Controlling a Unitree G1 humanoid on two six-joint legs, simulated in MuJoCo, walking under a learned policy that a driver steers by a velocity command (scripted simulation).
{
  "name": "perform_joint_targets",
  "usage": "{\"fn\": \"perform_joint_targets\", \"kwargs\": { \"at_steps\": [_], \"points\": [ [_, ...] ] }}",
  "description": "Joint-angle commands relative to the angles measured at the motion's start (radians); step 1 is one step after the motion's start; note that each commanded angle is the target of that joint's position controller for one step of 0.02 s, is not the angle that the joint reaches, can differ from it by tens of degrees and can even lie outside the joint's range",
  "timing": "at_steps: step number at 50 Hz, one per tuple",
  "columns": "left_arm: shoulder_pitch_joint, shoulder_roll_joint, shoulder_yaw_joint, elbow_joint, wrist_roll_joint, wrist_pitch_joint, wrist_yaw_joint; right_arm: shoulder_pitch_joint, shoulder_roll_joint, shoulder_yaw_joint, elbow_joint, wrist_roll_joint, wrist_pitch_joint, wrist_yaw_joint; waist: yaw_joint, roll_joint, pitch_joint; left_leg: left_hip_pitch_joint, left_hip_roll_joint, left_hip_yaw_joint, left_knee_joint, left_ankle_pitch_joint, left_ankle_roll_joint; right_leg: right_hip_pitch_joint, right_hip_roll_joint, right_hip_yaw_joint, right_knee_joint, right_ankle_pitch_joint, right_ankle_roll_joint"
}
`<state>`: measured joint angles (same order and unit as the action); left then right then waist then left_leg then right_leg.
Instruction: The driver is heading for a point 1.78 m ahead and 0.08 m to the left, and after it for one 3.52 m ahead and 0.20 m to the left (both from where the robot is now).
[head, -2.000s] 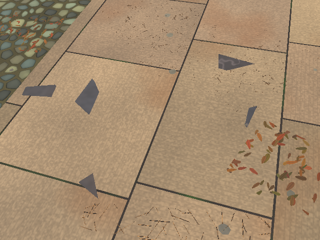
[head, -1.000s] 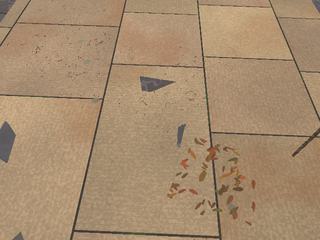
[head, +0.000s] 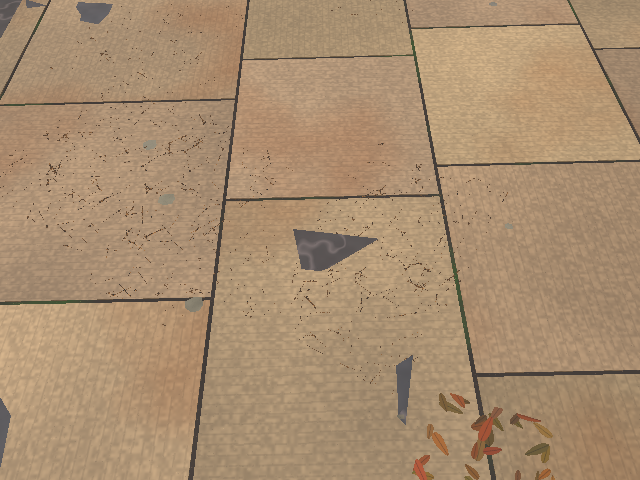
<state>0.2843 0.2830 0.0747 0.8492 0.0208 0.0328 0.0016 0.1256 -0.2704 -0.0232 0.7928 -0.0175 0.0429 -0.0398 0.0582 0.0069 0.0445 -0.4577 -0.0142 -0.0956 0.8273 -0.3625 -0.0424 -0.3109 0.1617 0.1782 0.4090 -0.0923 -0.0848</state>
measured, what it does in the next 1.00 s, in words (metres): steps on the spot: left foot, then right foot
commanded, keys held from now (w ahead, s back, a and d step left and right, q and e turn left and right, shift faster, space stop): e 0.20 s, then no key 0.10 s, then q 0.24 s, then w+q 0.10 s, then q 0.36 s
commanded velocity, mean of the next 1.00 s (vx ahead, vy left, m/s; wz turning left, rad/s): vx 0.05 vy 0.00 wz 0.04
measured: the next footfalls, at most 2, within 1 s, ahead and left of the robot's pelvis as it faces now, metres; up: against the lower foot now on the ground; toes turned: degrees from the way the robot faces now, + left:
left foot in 0.12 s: +0.07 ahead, +0.12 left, +0.00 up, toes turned -11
right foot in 0.54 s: -0.01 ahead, -0.07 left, +0.00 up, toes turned -4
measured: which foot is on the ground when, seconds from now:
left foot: up 0.00-0.10, down 0.12-0.56, up 0.58-0.90, down 0.92-1.00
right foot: down 0.00-0.12, up 0.14-0.52, down 0.54-0.92, up 0.94-1.00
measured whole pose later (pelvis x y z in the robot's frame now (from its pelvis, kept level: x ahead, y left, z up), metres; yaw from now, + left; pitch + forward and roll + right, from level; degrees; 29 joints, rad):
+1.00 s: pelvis +0.04 +0.09 -0.01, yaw +7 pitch +0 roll -1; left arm 0.22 0.30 0.05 0.86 0.02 0.03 0.02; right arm 0.17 -0.29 -0.06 0.75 -0.01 0.02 0.03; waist 0.02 -0.04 0.09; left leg -0.35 -0.05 0.03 0.61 -0.24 0.09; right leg -0.31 -0.04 -0.04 1.02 -0.55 0.01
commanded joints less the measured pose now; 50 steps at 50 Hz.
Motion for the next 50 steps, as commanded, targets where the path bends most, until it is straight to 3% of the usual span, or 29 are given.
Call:
{"fn": "perform_joint_targets", "kwargs": {
  "at_steps": [1, 3, 5, 6, 7, 8, 10, 11, 12, 16, 20, 24, 26, 27, 28, 29, 30, 31, 32, 33, 36, 38, 41, 44, 45, 46, 47, 48, 50],
  "points": [
    [0.011, 0.160, 0.042, -0.052, 0.005, 0.002, 0.002, 0.013, -0.090, -0.017, -0.066, 0.015, -0.026, -0.010, -0.017, -0.143, -0.083, 0.028, -0.041, 0.011, -0.088, -0.043, 0.019, 0.117, -0.269, 0.357, -0.111, -0.018, -0.120],
    [-0.014, 0.160, 0.045, -0.058, 0.003, 0.007, -0.001, 0.061, -0.091, -0.015, -0.062, 0.024, -0.038, -0.014, -0.039, -0.152, -0.089, 0.119, -0.060, 0.011, -0.211, -0.048, 0.040, 0.110, -0.260, 0.385, -0.087, 0.063, -0.101],
    [-0.059, 0.150, 0.042, -0.070, -0.013, 0.012, 0.000, 0.146, -0.099, -0.018, -0.046, 0.019, -0.052, -0.024, -0.094, -0.126, -0.082, 0.297, -0.042, 0.009, -0.485, 0.084, 0.060, 0.026, -0.201, 0.363, -0.038, -0.034, -0.031],
    [-0.026, 0.095, 0.029, -0.079, -0.022, 0.010, 0.002, 0.125, -0.169, -0.033, -0.054, 0.005, -0.056, -0.032, -0.058, 0.016, -0.081, 0.374, 0.116, -0.147, -0.614, 0.043, 0.098, -0.067, -0.110, 0.264, 0.084, -0.281, 0.032],
    [0.011, 0.059, 0.022, -0.099, -0.031, 0.003, 0.007, 0.050, -0.260, -0.049, -0.098, -0.006, -0.048, -0.031, -0.026, 0.207, -0.076, 0.408, 0.379, -0.427, -0.658, 0.113, 0.199, -0.232, 0.052, 0.018, 0.309, -0.448, 0.080],
    [-0.008, 0.158, 0.045, -0.080, 0.008, 0.003, 0.012, 0.043, -0.237, -0.049, -0.094, -0.016, -0.039, -0.025, -0.037, 0.117, -0.053, 0.282, 0.412, -0.388, -0.613, 0.283, 0.279, -0.221, -0.013, -0.039, 0.522, -0.476, 0.091],
    [0.011, 0.156, 0.052, -0.056, 0.011, 0.013, 0.002, -0.004, -0.128, -0.021, -0.106, -0.003, -0.040, -0.013, 0.003, 0.058, -0.019, 0.234, 0.294, -0.198, -0.567, 0.432, 0.251, -0.183, -0.054, -0.048, 0.681, -0.382, 0.101],
    [0.024, 0.144, 0.049, -0.047, 0.011, 0.023, -0.005, -0.013, -0.117, -0.017, -0.113, -0.003, -0.041, -0.012, 0.007, 0.093, -0.030, 0.260, 0.237, -0.130, -0.550, 0.469, 0.224, -0.190, -0.051, -0.056, 0.731, -0.343, 0.108],
    [0.034, 0.135, 0.045, -0.041, 0.008, 0.029, -0.012, 0.002, -0.115, -0.016, -0.115, -0.006, -0.042, -0.013, -0.003, 0.130, -0.038, 0.289, 0.215, -0.090, -0.530, 0.559, 0.221, -0.206, -0.045, -0.067, 0.769, -0.336, 0.119],
    [-0.050, 0.100, 0.024, -0.060, -0.006, 0.036, -0.015, 0.130, -0.125, -0.022, -0.070, -0.003, -0.051, -0.004, -0.069, 0.130, -0.062, 0.425, 0.219, -0.069, -0.479, 0.739, 0.245, -0.235, -0.041, -0.052, 0.687, -0.330, 0.142],
    [-0.068, 0.047, -0.012, -0.029, -0.011, 0.047, 0.004, 0.118, -0.102, -0.004, -0.030, -0.001, -0.066, 0.010, -0.061, 0.167, -0.082, 0.411, 0.191, -0.080, -0.481, 0.664, 0.224, -0.041, -0.087, -0.099, 0.335, -0.351, 0.134],
    [-0.084, 0.076, -0.015, -0.014, -0.028, 0.038, 0.041, 0.173, -0.183, -0.036, 0.013, 0.001, -0.049, 0.029, -0.075, 0.198, -0.060, 0.406, 0.193, -0.183, -0.428, 0.788, 0.232, 0.047, -0.078, -0.167, 0.096, -0.299, 0.105],
    [-0.028, 0.081, -0.016, 0.010, -0.026, 0.016, 0.053, 0.146, -0.183, -0.043, 0.015, 0.012, -0.043, 0.030, -0.037, 0.157, -0.083, 0.347, 0.185, -0.207, -0.393, 0.754, 0.192, 0.185, -0.114, -0.148, -0.101, -0.097, 0.078],
    [-0.017, 0.115, -0.009, 0.013, -0.014, 0.002, 0.060, 0.143, -0.163, -0.040, 0.008, 0.018, -0.045, 0.031, -0.039, 0.114, -0.116, 0.245, 0.165, -0.201, -0.372, 0.628, 0.157, 0.315, -0.180, -0.101, -0.112, -0.031, 0.058],
    [0.018, 0.153, -0.006, 0.008, 0.009, -0.011, 0.064, 0.130, -0.095, -0.024, -0.017, 0.023, -0.048, 0.034, -0.027, -0.031, -0.168, 0.102, 0.099, -0.139, -0.267, 0.291, 0.119, 0.448, -0.351, 0.046, -0.144, -0.034, 0.010],
    [-0.029, 0.228, 0.015, 0.018, -0.001, -0.006, 0.054, 0.116, -0.060, -0.019, -0.033, 0.027, -0.037, 0.027, -0.033, -0.259, -0.082, -0.035, -0.071, 0.063, -0.152, -0.118, 0.109, 0.371, -0.477, 0.147, -0.157, -0.005, -0.106],
    [-0.024, 0.182, 0.014, 0.008, 0.008, -0.011, 0.046, 0.081, -0.127, -0.036, -0.026, -0.001, -0.025, 0.019, 0.006, -0.211, -0.032, -0.102, -0.026, 0.071, 0.064, -0.220, 0.106, 0.328, -0.533, 0.189, -0.211, -0.149, -0.168],
    [-0.050, 0.124, -0.002, -0.001, 0.009, -0.017, 0.040, 0.083, -0.143, -0.050, -0.016, -0.007, -0.017, 0.026, -0.014, -0.137, 0.015, -0.129, 0.001, 0.042, 0.144, -0.166, 0.108, 0.276, -0.497, 0.159, -0.258, -0.341, -0.158],
    [-0.091, 0.094, -0.013, -0.012, 0.009, -0.020, 0.041, 0.107, -0.134, -0.055, -0.004, -0.009, -0.013, 0.039, -0.041, -0.140, 0.062, -0.152, 0.015, 0.034, 0.168, -0.104, 0.099, 0.249, -0.451, 0.116, -0.290, -0.420, -0.126],
    [-0.100, 0.081, -0.018, -0.011, 0.004, -0.029, 0.048, 0.098, -0.127, -0.059, -0.007, -0.012, -0.012, 0.053, -0.049, -0.154, 0.106, -0.176, 0.021, 0.037, 0.180, -0.056, 0.085, 0.242, -0.427, 0.059, -0.297, -0.330, -0.111],
    [-0.069, 0.095, -0.014, -0.001, 0.003, -0.053, 0.051, 0.099, -0.084, -0.054, -0.006, -0.012, -0.015, 0.068, -0.048, -0.121, 0.069, -0.139, 0.020, 0.087, 0.128, -0.022, 0.034, 0.285, -0.399, -0.089, -0.209, 0.121, -0.112],
    [-0.060, 0.111, -0.008, 0.002, 0.003, -0.056, 0.044, 0.072, -0.065, -0.048, -0.028, -0.008, -0.009, 0.074, -0.042, -0.135, 0.036, -0.070, 0.029, 0.116, 0.042, -0.017, 0.025, 0.270, -0.406, -0.152, -0.149, 0.286, -0.108],
    [-0.055, 0.149, 0.004, -0.001, 0.005, -0.047, 0.033, 0.035, -0.071, -0.046, -0.066, 0.004, 0.004, 0.088, -0.030, -0.177, 0.009, 0.045, 0.019, 0.162, -0.079, 0.000, 0.052, 0.225, -0.416, -0.197, -0.078, 0.361, -0.085],
    [-0.067, 0.176, 0.016, -0.011, -0.002, -0.039, 0.027, 0.066, -0.088, -0.055, -0.080, 0.001, 0.005, 0.087, -0.052, -0.157, -0.016, 0.148, -0.005, 0.190, -0.200, 0.030, 0.087, 0.198, -0.431, -0.209, 0.042, 0.326, -0.048],
    [-0.073, 0.172, 0.015, -0.013, -0.005, -0.038, 0.026, 0.122, -0.094, -0.061, -0.065, -0.008, -0.003, 0.080, -0.089, -0.104, -0.045, 0.248, -0.027, 0.186, -0.294, 0.101, 0.103, 0.154, -0.407, -0.245, 0.163, 0.282, -0.018],
    [-0.030, 0.151, 0.011, -0.009, 0.000, -0.040, 0.022, 0.192, -0.144, -0.077, -0.049, -0.020, -0.018, 0.066, -0.121, 0.035, -0.101, 0.385, 0.017, 0.071, -0.410, 0.216, 0.127, 0.067, -0.354, -0.304, 0.371, 0.137, 0.039],
    [-0.030, 0.043, -0.021, -0.083, 0.004, -0.035, 0.015, 0.215, -0.309, -0.111, -0.082, -0.015, -0.030, 0.056, -0.103, 0.327, -0.150, 0.524, 0.356, -0.421, -0.513, 0.453, 0.257, -0.232, -0.182, -0.362, 0.667, -0.506, 0.113],
    [-0.079, 0.091, -0.013, -0.087, 0.015, -0.013, 0.025, 0.294, -0.303, -0.115, -0.055, 0.027, -0.029, 0.062, -0.149, 0.196, -0.214, 0.477, 0.403, -0.503, -0.524, 0.541, 0.370, -0.220, -0.148, -0.171, 0.783, -0.606, 0.097],
    [-0.096, 0.099, -0.013, -0.077, -0.004, -0.007, 0.024, 0.178, -0.206, -0.090, -0.066, 0.017, -0.020, 0.050, -0.094, 0.078, -0.044, 0.347, 0.305, -0.328, -0.534, 0.406, 0.341, -0.262, -0.204, -0.138, 0.802, -0.436, 0.081]
  ]
}}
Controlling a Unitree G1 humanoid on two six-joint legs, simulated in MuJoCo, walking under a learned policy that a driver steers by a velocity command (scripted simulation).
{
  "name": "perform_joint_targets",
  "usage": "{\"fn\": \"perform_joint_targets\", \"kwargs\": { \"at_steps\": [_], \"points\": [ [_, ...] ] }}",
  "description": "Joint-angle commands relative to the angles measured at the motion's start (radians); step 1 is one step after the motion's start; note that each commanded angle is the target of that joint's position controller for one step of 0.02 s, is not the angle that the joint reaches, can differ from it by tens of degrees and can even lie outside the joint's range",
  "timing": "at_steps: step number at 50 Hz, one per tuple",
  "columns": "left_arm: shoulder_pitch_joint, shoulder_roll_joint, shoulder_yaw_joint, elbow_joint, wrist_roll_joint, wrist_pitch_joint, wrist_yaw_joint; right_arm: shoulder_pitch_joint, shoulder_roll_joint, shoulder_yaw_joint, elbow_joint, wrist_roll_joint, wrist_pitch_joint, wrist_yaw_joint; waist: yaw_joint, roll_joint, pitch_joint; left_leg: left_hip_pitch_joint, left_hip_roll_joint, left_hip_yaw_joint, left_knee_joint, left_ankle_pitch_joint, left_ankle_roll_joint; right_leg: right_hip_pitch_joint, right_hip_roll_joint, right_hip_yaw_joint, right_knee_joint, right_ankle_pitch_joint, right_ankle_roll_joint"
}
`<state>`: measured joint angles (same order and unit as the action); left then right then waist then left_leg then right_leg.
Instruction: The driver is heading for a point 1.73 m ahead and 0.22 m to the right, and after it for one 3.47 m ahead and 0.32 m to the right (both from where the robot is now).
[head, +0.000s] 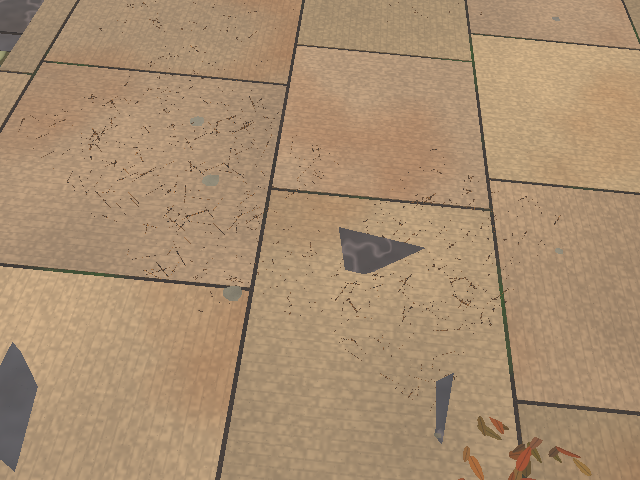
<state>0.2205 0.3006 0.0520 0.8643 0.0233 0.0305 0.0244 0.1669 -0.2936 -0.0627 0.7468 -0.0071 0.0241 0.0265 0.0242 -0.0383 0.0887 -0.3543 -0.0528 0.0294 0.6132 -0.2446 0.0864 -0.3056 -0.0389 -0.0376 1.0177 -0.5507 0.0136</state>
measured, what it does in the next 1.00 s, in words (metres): steps on the spot, turning right: right foot, then left foot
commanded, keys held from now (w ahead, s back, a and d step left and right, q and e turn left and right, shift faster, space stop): q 0.10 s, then no key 0.02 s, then e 0.82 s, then w+e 0.04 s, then w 0.02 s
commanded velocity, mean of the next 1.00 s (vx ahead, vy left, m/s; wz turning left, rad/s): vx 0.01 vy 0.00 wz -0.20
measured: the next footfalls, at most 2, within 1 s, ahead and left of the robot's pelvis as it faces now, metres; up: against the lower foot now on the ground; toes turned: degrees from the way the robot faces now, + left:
right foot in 0.48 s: +0.05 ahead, -0.10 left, +0.00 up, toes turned +2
left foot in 0.88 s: +0.11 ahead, +0.11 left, +0.00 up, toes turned -18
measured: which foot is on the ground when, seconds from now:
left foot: down 0.00-0.48, up 0.50-0.86, down 0.88-1.00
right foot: up 0.00-0.46, down 0.48-0.88, up 0.90-1.00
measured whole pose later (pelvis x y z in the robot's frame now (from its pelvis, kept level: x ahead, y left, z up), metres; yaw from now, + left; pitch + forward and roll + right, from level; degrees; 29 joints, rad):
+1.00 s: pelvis +0.04 +0.04 +0.02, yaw -18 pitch +0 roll -1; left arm 0.20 0.34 0.10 0.83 0.02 0.06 -0.01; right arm 0.18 -0.27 -0.02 0.75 -0.03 0.02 -0.04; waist 0.02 -0.05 0.07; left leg -0.21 -0.02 0.01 0.44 -0.23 0.05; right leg -0.41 0.11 0.12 0.97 -0.44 0.00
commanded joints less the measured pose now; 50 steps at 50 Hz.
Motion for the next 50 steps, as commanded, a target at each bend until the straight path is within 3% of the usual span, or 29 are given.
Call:
{"fn": "perform_joint_targets", "kwargs": {
  "at_steps": [1, 3, 5, 7, 13, 15, 18, 20, 22, 23, 24, 25, 26, 27, 28, 29, 31, 35, 38, 41, 43, 44, 45, 46, 47, 48, 50],
  "points": [
    [-0.037, 0.086, 0.012, -0.087, -0.004, -0.010, 0.001, 0.071, -0.150, -0.040, -0.038, 0.000, 0.005, -0.024, -0.036, 0.114, -0.067, 0.217, 0.277, -0.396, -0.333, 0.245, 0.163, -0.255, -0.020, 0.085, 0.133, 0.098, -0.021],
    [0.011, 0.098, 0.015, -0.068, 0.013, -0.005, -0.006, 0.045, -0.130, -0.031, -0.047, 0.001, 0.004, -0.027, -0.014, 0.133, -0.105, 0.205, 0.224, -0.336, -0.322, 0.378, 0.140, -0.194, -0.003, 0.071, 0.105, 0.163, -0.013],
    [0.022, 0.086, 0.014, -0.069, 0.008, 0.004, -0.010, 0.064, -0.145, -0.036, -0.043, 0.003, -0.005, -0.022, -0.011, 0.105, -0.140, 0.217, 0.216, -0.328, -0.310, 0.424, 0.138, -0.183, 0.012, 0.073, 0.076, 0.181, 0.000],
    [0.025, 0.073, 0.011, -0.063, 0.003, 0.014, -0.009, 0.064, -0.138, -0.033, -0.042, 0.001, -0.009, -0.024, -0.014, 0.105, -0.147, 0.226, 0.218, -0.320, -0.328, 0.363, 0.136, -0.192, 0.014, 0.068, 0.036, 0.202, 0.012],
    [-0.009, 0.031, -0.005, -0.032, -0.004, 0.026, -0.011, 0.067, -0.050, 0.019, 0.004, -0.026, -0.019, -0.044, -0.042, 0.127, -0.111, 0.156, 0.214, -0.273, -0.401, 0.111, 0.107, -0.050, 0.002, 0.069, -0.219, 0.223, 0.008],
    [-0.015, 0.040, -0.005, -0.022, -0.009, 0.025, -0.011, 0.062, -0.074, 0.020, 0.021, -0.031, -0.020, -0.050, -0.048, 0.135, -0.085, 0.134, 0.219, -0.266, -0.396, 0.066, 0.105, 0.002, 0.025, 0.062, -0.286, 0.199, -0.005],
    [-0.018, 0.062, 0.001, -0.026, -0.014, 0.015, -0.009, 0.060, -0.117, 0.008, 0.035, -0.021, -0.013, -0.062, -0.046, 0.127, -0.066, 0.175, 0.258, -0.288, -0.343, 0.149, 0.130, -0.012, 0.050, 0.058, -0.325, 0.137, -0.025],
    [0.003, 0.050, -0.002, -0.022, -0.017, 0.005, -0.007, 0.059, -0.122, 0.004, 0.043, -0.012, -0.010, -0.070, -0.036, 0.112, -0.076, 0.218, 0.277, -0.287, -0.293, 0.275, 0.140, -0.005, 0.056, 0.045, -0.375, 0.132, -0.037],
    [0.035, 0.032, -0.007, -0.016, -0.017, -0.007, -0.004, 0.049, -0.124, -0.002, 0.052, -0.006, -0.007, -0.077, -0.010, 0.096, -0.090, 0.226, 0.268, -0.251, -0.228, 0.374, 0.116, 0.058, 0.059, 0.044, -0.526, 0.235, -0.053],
    [0.041, 0.045, -0.006, -0.018, -0.015, -0.013, -0.002, 0.050, -0.126, -0.005, 0.054, -0.007, -0.008, -0.078, -0.005, 0.077, -0.094, 0.205, 0.248, -0.224, -0.187, 0.369, 0.082, 0.101, 0.044, 0.092, -0.609, 0.331, -0.068],
    [0.056, 0.096, 0.005, -0.022, -0.003, -0.020, 0.001, 0.042, -0.109, -0.004, 0.037, -0.008, -0.011, -0.077, -0.015, 0.006, -0.110, 0.153, 0.188, -0.165, -0.083, 0.301, 0.038, 0.142, -0.043, 0.228, -0.656, 0.446, -0.100],
    [0.053, 0.188, 0.030, -0.027, -0.010, -0.023, -0.001, 0.026, -0.067, 0.002, 0.006, -0.003, -0.009, -0.074, -0.039, -0.130, -0.086, 0.006, 0.023, -0.032, 0.039, 0.058, -0.024, 0.176, -0.207, 0.454, -0.657, 0.762, -0.197],
    [0.092, 0.167, 0.031, -0.022, -0.010, -0.023, -0.010, -0.027, -0.062, 0.004, 0.003, -0.008, 0.001, -0.081, 0.021, -0.161, -0.071, -0.100, -0.045, -0.011, 0.194, -0.274, -0.050, 0.201, -0.311, 0.561, -0.696, 0.936, -0.307],
    [0.111, 0.158, 0.033, -0.019, -0.009, -0.023, -0.010, -0.022, -0.065, 0.002, 0.006, -0.012, 0.008, -0.076, 0.017, -0.098, -0.073, -0.136, -0.029, -0.056, 0.347, -0.332, -0.062, 0.211, -0.298, 0.532, -0.706, 0.936, -0.343],
    [0.072, 0.147, 0.036, -0.025, -0.013, -0.017, -0.004, -0.014, -0.059, 0.001, 0.014, -0.009, 0.012, -0.071, -0.008, -0.048, -0.068, -0.151, -0.010, -0.078, 0.404, -0.291, -0.075, 0.205, -0.239, 0.465, -0.700, 0.884, -0.321],
    [0.034, 0.135, 0.036, -0.035, -0.015, -0.010, 0.001, -0.013, -0.066, -0.002, 0.014, -0.007, 0.014, -0.067, -0.028, -0.044, -0.054, -0.168, 0.008, -0.085, 0.411, -0.243, -0.088, 0.202, -0.186, 0.414, -0.691, 0.864, -0.280],
    [0.009, 0.121, 0.038, -0.049, -0.017, -0.001, 0.001, -0.010, -0.078, -0.003, 0.011, -0.012, 0.012, -0.058, -0.032, -0.064, -0.091, -0.167, 0.012, -0.072, 0.383, -0.199, -0.116, 0.243, -0.120, 0.362, -0.668, 0.886, -0.244],
    [0.076, 0.147, 0.056, -0.040, -0.016, 0.006, 0.000, -0.064, -0.066, 0.008, -0.022, -0.001, 0.009, -0.054, 0.015, -0.077, -0.122, -0.167, 0.013, -0.058, 0.257, -0.196, -0.138, 0.299, -0.117, 0.404, -0.634, 0.901, -0.247],
    [0.058, 0.171, 0.068, -0.053, -0.010, 0.012, -0.006, -0.068, -0.078, 0.011, -0.040, 0.004, 0.004, -0.058, 0.021, -0.103, -0.138, -0.094, 0.004, -0.064, 0.165, -0.186, -0.126, 0.260, -0.115, 0.453, -0.617, 0.892, -0.235],
    [-0.007, 0.182, 0.075, -0.076, -0.011, 0.018, -0.016, -0.015, -0.090, 0.010, -0.041, 0.007, -0.005, -0.062, -0.008, -0.123, -0.140, 0.037, -0.014, -0.069, 0.021, -0.160, -0.106, 0.184, -0.090, 0.501, -0.602, 0.847, -0.194],
    [-0.078, 0.174, 0.072, -0.096, -0.024, 0.020, -0.017, 0.072, -0.088, 0.009, -0.021, -0.003, -0.018, -0.073, -0.072, -0.099, -0.133, 0.215, -0.007, -0.067, -0.249, 0.012, -0.096, 0.078, -0.026, 0.495, -0.553, 0.669, -0.118],
    [-0.057, 0.125, 0.060, -0.109, -0.027, 0.015, -0.017, 0.094, -0.155, -0.006, -0.019, -0.017, -0.027, -0.084, -0.060, 0.026, -0.142, 0.319, 0.146, -0.209, -0.360, -0.008, -0.066, -0.030, 0.044, 0.426, -0.446, 0.442, -0.061],
    [0.015, 0.041, 0.040, -0.125, -0.027, 0.012, -0.014, 0.036, -0.259, -0.021, -0.054, -0.016, -0.022, -0.086, -0.013, 0.279, -0.145, 0.372, 0.416, -0.509, -0.411, 0.105, 0.028, -0.198, 0.215, 0.224, -0.254, 0.019, -0.014],
    [0.031, 0.141, 0.063, -0.101, 0.003, 0.018, -0.007, 0.057, -0.237, -0.019, -0.045, -0.018, -0.012, -0.077, -0.024, 0.221, -0.150, 0.265, 0.468, -0.521, -0.366, 0.200, 0.119, -0.176, 0.163, 0.176, -0.069, -0.073, -0.010],
    [0.028, 0.159, 0.072, -0.088, 0.002, 0.022, -0.011, 0.025, -0.166, 0.001, -0.058, -0.015, -0.010, -0.071, -0.003, 0.152, -0.103, 0.213, 0.421, -0.441, -0.361, 0.222, 0.128, -0.169, 0.136, 0.181, 0.018, -0.023, -0.015],
    [0.030, 0.149, 0.072, -0.074, 0.004, 0.027, -0.022, -0.008, -0.126, 0.010, -0.063, -0.017, -0.011, -0.067, 0.007, 0.135, -0.072, 0.190, 0.351, -0.343, -0.379, 0.077, 0.100, -0.179, 0.107, 0.166, 0.057, 0.057, -0.017],
    [0.022, 0.133, 0.065, -0.072, 0.008, 0.031, -0.057, -0.001, -0.113, 0.014, -0.065, -0.025, -0.018, -0.069, -0.011, 0.227, -0.061, 0.229, 0.263, -0.263, -0.427, -0.140, 0.063, -0.230, 0.093, 0.131, 0.085, 0.154, -0.008]
  ]
}}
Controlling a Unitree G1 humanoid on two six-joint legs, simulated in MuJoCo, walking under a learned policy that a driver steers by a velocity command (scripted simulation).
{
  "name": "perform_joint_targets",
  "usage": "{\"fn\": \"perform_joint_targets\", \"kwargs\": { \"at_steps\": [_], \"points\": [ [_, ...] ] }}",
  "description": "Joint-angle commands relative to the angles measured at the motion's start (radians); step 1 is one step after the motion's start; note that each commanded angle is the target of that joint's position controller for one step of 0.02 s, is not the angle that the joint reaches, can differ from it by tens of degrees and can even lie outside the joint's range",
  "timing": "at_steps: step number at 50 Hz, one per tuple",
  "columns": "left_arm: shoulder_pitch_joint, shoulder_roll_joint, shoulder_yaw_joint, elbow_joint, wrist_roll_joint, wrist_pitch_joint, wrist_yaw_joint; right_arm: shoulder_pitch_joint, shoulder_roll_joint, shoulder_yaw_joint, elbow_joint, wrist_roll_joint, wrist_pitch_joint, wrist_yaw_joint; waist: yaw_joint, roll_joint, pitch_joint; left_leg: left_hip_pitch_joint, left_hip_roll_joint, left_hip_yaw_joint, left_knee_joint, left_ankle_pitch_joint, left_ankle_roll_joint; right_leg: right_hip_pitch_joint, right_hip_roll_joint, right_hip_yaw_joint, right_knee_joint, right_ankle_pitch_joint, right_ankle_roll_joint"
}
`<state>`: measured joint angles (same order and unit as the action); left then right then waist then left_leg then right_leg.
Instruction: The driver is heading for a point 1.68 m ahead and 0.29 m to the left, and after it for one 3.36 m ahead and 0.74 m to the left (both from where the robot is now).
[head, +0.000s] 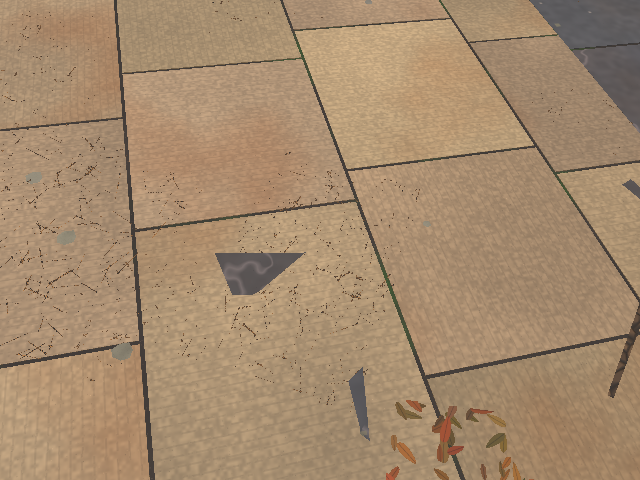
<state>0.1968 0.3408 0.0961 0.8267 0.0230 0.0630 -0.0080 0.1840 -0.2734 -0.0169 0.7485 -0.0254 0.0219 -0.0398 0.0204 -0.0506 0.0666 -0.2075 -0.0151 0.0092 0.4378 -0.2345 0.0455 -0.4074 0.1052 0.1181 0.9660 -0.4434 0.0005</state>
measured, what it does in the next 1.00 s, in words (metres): walks ahead, turning left: right foot, then left foot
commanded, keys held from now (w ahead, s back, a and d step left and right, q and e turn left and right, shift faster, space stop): w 0.08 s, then w+q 0.86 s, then w+e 0.06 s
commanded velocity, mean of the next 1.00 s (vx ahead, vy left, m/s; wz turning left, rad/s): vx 0.41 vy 0.00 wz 0.28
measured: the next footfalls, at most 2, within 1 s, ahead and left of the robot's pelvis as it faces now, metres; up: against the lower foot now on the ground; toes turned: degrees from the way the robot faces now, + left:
right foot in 0.34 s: +0.14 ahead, -0.13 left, +0.00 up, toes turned +1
left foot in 0.82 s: +0.42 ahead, +0.12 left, +0.00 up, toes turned +21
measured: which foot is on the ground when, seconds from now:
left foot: down 0.00-0.34, up 0.36-0.80, down 0.82-1.00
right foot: up 0.00-0.32, down 0.34-0.84, up 0.86-1.00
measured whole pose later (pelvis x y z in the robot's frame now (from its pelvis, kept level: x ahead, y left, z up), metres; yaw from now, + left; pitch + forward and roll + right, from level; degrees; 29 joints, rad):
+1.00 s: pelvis +0.36 +0.06 -0.01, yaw +23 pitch +0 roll +0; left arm 0.22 0.25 0.03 0.81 0.04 -0.06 -0.01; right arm 0.23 -0.28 -0.06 0.84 -0.01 -0.02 0.02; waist 0.02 -0.02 0.08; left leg -0.26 -0.14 0.03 0.44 -0.18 0.15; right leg -0.49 -0.11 0.02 1.19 -0.31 0.00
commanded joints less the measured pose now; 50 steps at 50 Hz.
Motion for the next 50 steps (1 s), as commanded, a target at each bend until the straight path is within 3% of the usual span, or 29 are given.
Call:
{"fn": "perform_joint_targets", "kwargs": {
  "at_steps": [1, 4, 7, 9, 12, 14, 16, 17, 18, 19, 20, 21, 23, 27, 32, 36, 39, 40, 41, 42, 43, 44, 45, 46, 47, 48, 50],
  "points": [
    [0.026, 0.086, 0.015, -0.038, 0.010, -0.004, -0.036, 0.017, -0.137, -0.035, -0.054, -0.007, -0.021, 0.001, -0.026, 0.238, -0.032, 0.105, 0.219, -0.240, -0.268, -0.193, 0.109, -0.149, -0.050, -0.029, 0.130, 0.066, 0.010],
    [-0.036, 0.061, 0.003, -0.050, 0.014, -0.018, -0.049, 0.118, -0.145, -0.045, -0.008, -0.002, -0.051, 0.010, -0.063, 0.182, -0.009, 0.200, 0.248, -0.256, -0.294, -0.213, 0.131, -0.213, -0.040, -0.004, 0.050, 0.109, 0.011],
    [-0.057, 0.033, -0.011, -0.041, 0.023, -0.037, -0.042, 0.172, -0.136, -0.045, 0.041, 0.004, -0.077, 0.024, -0.065, 0.178, 0.004, 0.234, 0.251, -0.261, -0.310, -0.172, 0.153, -0.209, -0.054, -0.014, -0.075, 0.129, 0.002],
    [-0.099, 0.020, -0.023, -0.049, 0.027, -0.049, -0.042, 0.177, -0.135, -0.047, 0.058, 0.010, -0.081, 0.035, -0.065, 0.182, 0.005, 0.202, 0.240, -0.251, -0.309, -0.140, 0.169, -0.157, -0.099, -0.103, -0.185, 0.124, 0.007],
    [-0.174, -0.010, -0.042, -0.075, 0.015, -0.068, -0.038, 0.226, -0.154, -0.056, 0.093, 0.001, -0.076, 0.050, -0.084, 0.198, 0.024, 0.105, 0.230, -0.253, -0.279, -0.097, 0.188, -0.036, -0.086, -0.154, -0.338, 0.057, 0.003],
    [-0.137, -0.007, -0.044, -0.070, 0.004, -0.082, -0.026, 0.223, -0.168, -0.065, 0.103, 0.005, -0.071, 0.056, -0.054, 0.189, 0.021, 0.026, 0.231, -0.271, -0.248, -0.062, 0.185, 0.090, -0.070, -0.172, -0.441, 0.111, -0.018],
    [0.016, 0.001, -0.039, -0.018, 0.007, -0.104, -0.003, 0.184, -0.154, -0.065, 0.100, 0.021, -0.069, 0.054, 0.032, 0.124, -0.017, -0.137, 0.181, -0.243, -0.129, -0.033, 0.140, 0.385, -0.063, -0.167, -0.600, 0.252, -0.038],
    [0.135, 0.052, -0.024, 0.012, 0.016, -0.119, 0.014, 0.152, -0.106, -0.052, 0.080, 0.025, -0.077, 0.051, 0.085, 0.042, -0.083, -0.273, 0.112, -0.190, 0.017, -0.083, 0.099, 0.587, -0.172, -0.044, -0.636, 0.179, -0.053],
    [0.255, 0.167, 0.000, 0.015, 0.030, -0.126, 0.029, 0.104, 0.000, -0.024, 0.025, 0.035, -0.083, 0.054, 0.143, -0.176, -0.176, -0.442, -0.020, -0.046, 0.333, -0.255, 0.045, 0.726, -0.453, 0.298, -0.775, -0.152, -0.109],
    [0.236, 0.205, 0.012, 0.025, 0.025, -0.120, 0.032, 0.123, -0.073, -0.044, 0.027, 0.017, -0.072, 0.043, 0.108, -0.145, -0.103, -0.509, -0.028, -0.056, 0.520, -0.322, 0.054, 0.563, -0.543, 0.464, -0.835, -0.283, -0.180],
    [0.146, 0.120, -0.010, 0.000, 0.019, -0.121, 0.027, 0.153, -0.105, -0.057, 0.055, 0.009, -0.064, 0.048, 0.048, -0.050, -0.013, -0.516, 0.028, -0.105, 0.601, -0.246, 0.067, 0.483, -0.497, 0.385, -0.835, -0.274, -0.181],
    [0.081, 0.048, -0.028, -0.015, 0.008, -0.128, 0.021, 0.176, -0.085, -0.056, 0.080, 0.010, -0.061, 0.060, 0.009, -0.039, 0.028, -0.504, 0.050, -0.106, 0.613, -0.166, 0.060, 0.429, -0.439, 0.277, -0.847, -0.166, -0.157],
    [0.057, -0.007, -0.044, -0.021, 0.006, -0.143, 0.025, 0.170, -0.074, -0.060, 0.094, 0.000, -0.050, 0.075, -0.012, -0.056, 0.034, -0.488, 0.076, -0.076, 0.627, -0.063, 0.033, 0.409, -0.365, 0.093, -0.858, 0.091, -0.123],
    [0.144, -0.011, -0.043, 0.017, 0.000, -0.166, 0.020, 0.079, -0.037, -0.056, 0.057, -0.007, -0.035, 0.095, -0.008, -0.040, 0.011, -0.554, 0.086, -0.045, 0.688, 0.042, -0.001, 0.431, -0.344, -0.078, -0.830, 0.452, -0.128],
    [0.164, -0.017, -0.048, 0.042, 0.002, -0.169, 0.018, -0.101, -0.003, -0.036, -0.019, -0.010, -0.033, 0.118, 0.001, -0.041, 0.054, -0.533, 0.079, 0.023, 0.454, 0.169, -0.016, 0.385, -0.315, -0.229, -0.824, 0.629, -0.127],
    [0.202, 0.029, -0.040, 0.070, 0.000, -0.165, 0.027, -0.198, -0.005, -0.025, -0.068, -0.014, -0.031, 0.128, 0.013, -0.031, 0.055, -0.409, 0.045, 0.114, 0.238, 0.151, 0.040, 0.438, -0.347, -0.294, -0.780, 0.809, -0.116],
    [0.206, 0.078, -0.029, 0.081, 0.004, -0.145, 0.039, -0.080, -0.048, -0.041, -0.045, -0.019, -0.032, 0.110, -0.055, -0.055, -0.052, -0.220, -0.052, 0.161, 0.197, 0.024, 0.115, 0.513, -0.364, -0.342, -0.513, 1.257, -0.102],
    [0.208, 0.095, -0.025, 0.079, 0.005, -0.135, 0.041, 0.029, -0.075, -0.055, -0.015, -0.020, -0.038, 0.104, -0.099, -0.056, -0.121, -0.081, -0.081, 0.145, 0.162, 0.002, 0.143, 0.483, -0.368, -0.342, -0.344, 1.241, -0.100],
    [0.201, 0.098, -0.025, 0.069, 0.004, -0.129, 0.038, 0.183, -0.115, -0.077, 0.036, -0.029, -0.046, 0.090, -0.171, -0.013, -0.206, 0.145, -0.085, 0.102, 0.090, 0.010, 0.177, 0.359, -0.344, -0.357, -0.100, 1.060, -0.081],
    [0.249, 0.006, -0.045, 0.027, -0.001, -0.132, 0.024, 0.240, -0.219, -0.107, 0.045, -0.035, -0.044, 0.071, -0.146, 0.159, -0.304, 0.428, 0.173, -0.253, 0.058, -0.154, 0.257, 0.038, -0.263, -0.351, 0.237, 0.412, -0.043],
    [0.213, 0.006, -0.042, -0.043, -0.011, -0.142, 0.011, 0.215, -0.287, -0.122, 0.013, -0.006, -0.035, 0.070, -0.119, 0.262, -0.410, 0.562, 0.379, -0.799, -0.109, -0.134, 0.389, -0.239, -0.069, -0.192, 0.508, -0.105, -0.005],
    [0.076, 0.055, -0.032, -0.070, -0.004, -0.151, 0.007, 0.204, -0.259, -0.119, 0.024, 0.009, -0.026, 0.062, -0.149, 0.118, -0.300, 0.500, 0.339, -0.684, -0.157, -0.073, 0.354, -0.346, -0.130, -0.071, 0.514, 0.007, -0.015],
    [0.065, 0.035, -0.042, -0.077, -0.012, -0.164, 0.004, 0.152, -0.209, -0.106, 0.032, 0.016, -0.029, 0.052, -0.106, 0.079, -0.165, 0.349, 0.318, -0.542, -0.165, 0.033, 0.325, -0.341, -0.177, -0.081, 0.435, 0.104, -0.021],
    [0.084, 0.027, -0.043, -0.061, -0.007, -0.167, 0.007, 0.111, -0.162, -0.093, 0.032, 0.014, -0.037, 0.049, -0.056, 0.026, -0.090, 0.211, 0.261, -0.446, -0.176, 0.170, 0.279, -0.275, -0.210, -0.084, 0.335, 0.136, -0.020],
    [0.097, 0.023, -0.043, -0.060, 0.012, -0.152, 0.007, 0.081, -0.139, -0.086, 0.031, 0.018, -0.046, 0.045, -0.019, 0.025, -0.062, 0.118, 0.210, -0.376, -0.182, 0.271, 0.257, -0.210, -0.225, -0.077, 0.280, 0.134, -0.008],
    [0.147, 0.009, -0.048, -0.039, 0.023, -0.130, 0.003, 0.055, -0.108, -0.073, 0.027, 0.018, -0.056, 0.045, 0.011, 0.029, -0.079, 0.073, 0.185, -0.305, -0.198, 0.323, 0.241, -0.147, -0.236, -0.081, 0.242, 0.138, -0.001],
    [0.175, -0.014, -0.051, -0.024, 0.028, -0.101, -0.009, 0.084, -0.091, -0.064, 0.048, 0.021, -0.084, 0.051, 0.024, 0.048, -0.090, 0.038, 0.161, -0.234, -0.227, 0.419, 0.229, -0.113, -0.235, -0.112, 0.186, 0.162, 0.009]
  ]
}}
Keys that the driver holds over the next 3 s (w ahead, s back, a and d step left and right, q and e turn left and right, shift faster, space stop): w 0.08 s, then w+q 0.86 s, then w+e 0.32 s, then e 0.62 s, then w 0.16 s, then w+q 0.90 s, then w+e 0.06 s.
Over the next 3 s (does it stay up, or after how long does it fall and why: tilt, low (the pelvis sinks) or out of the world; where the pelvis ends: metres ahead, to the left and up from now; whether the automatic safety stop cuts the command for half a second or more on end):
stays up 1.13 0.23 -0.03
